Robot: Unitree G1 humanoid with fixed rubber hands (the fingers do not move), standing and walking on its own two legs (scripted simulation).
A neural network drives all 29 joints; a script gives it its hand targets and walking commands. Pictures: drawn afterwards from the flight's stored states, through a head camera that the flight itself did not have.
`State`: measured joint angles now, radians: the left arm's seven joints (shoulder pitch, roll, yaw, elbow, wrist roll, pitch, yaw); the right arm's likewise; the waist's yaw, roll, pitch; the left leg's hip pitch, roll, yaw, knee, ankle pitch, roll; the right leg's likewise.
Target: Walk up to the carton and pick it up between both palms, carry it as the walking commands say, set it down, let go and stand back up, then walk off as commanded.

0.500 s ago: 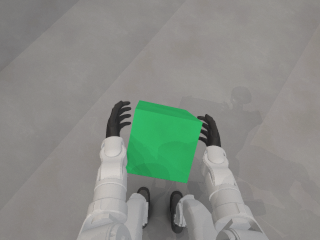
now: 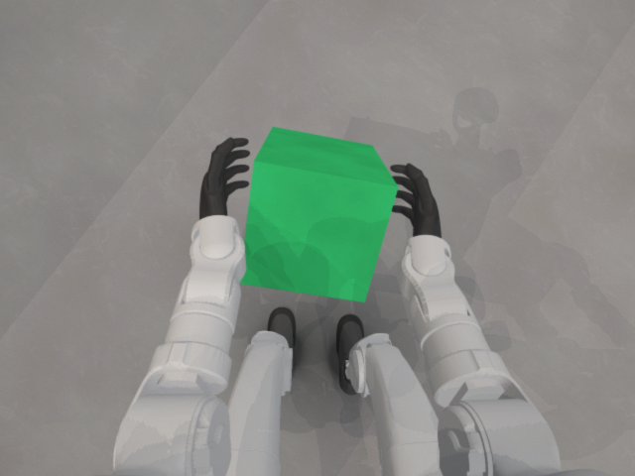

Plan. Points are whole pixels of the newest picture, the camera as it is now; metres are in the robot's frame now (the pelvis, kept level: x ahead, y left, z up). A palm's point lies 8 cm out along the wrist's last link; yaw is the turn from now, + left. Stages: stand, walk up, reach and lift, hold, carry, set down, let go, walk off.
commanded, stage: set down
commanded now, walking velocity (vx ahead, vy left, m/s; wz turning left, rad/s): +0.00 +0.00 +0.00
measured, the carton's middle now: (314, 205) +0.42 +0.01 -0.23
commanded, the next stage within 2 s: none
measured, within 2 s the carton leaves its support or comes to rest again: neither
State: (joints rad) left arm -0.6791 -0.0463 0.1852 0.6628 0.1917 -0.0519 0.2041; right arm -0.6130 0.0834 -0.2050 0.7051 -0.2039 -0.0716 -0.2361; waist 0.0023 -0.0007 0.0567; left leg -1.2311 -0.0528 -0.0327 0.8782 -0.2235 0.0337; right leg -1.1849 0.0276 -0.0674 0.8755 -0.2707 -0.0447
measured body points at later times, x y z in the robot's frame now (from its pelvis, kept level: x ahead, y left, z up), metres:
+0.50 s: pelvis -0.04 -0.01 -0.08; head +0.28 +0.00 +0.24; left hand +0.45 +0.13 -0.21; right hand +0.43 -0.13 -0.23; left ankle +0.08 +0.09 -0.67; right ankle +0.06 -0.10 -0.67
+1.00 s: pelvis -0.04 -0.01 -0.15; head +0.30 -0.01 +0.14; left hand +0.49 +0.12 -0.29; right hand +0.46 -0.14 -0.31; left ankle +0.08 +0.09 -0.67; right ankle +0.06 -0.10 -0.67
